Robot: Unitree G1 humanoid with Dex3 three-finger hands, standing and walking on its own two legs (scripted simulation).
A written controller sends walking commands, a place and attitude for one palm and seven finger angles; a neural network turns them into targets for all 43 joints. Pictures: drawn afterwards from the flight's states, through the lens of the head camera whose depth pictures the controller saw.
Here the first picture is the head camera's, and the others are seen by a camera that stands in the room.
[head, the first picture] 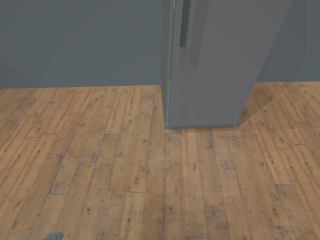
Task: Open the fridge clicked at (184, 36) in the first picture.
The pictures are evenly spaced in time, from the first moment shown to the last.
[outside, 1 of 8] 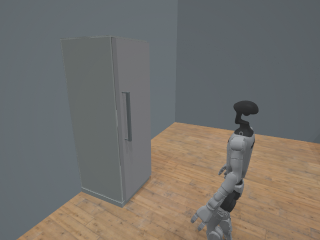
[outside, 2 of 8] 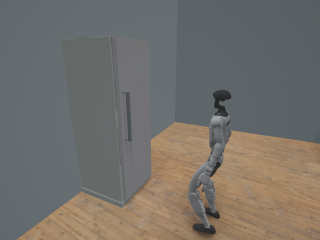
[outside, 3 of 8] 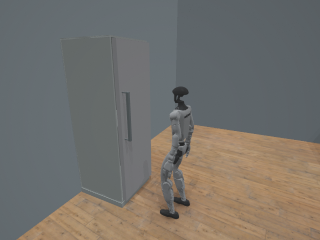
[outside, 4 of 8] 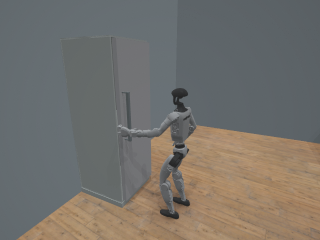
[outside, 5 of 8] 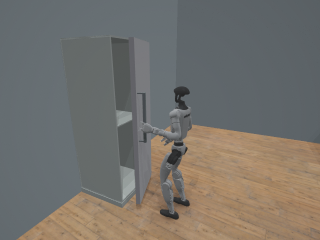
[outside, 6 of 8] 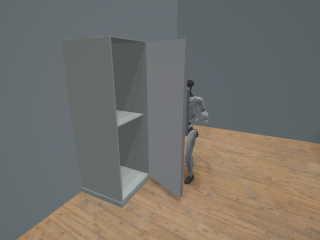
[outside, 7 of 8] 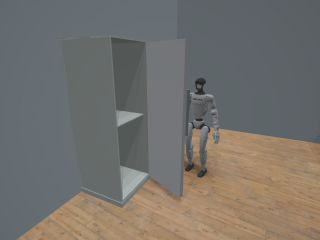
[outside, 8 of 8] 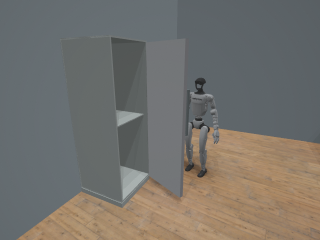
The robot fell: no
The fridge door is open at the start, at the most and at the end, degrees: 0 72 67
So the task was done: yes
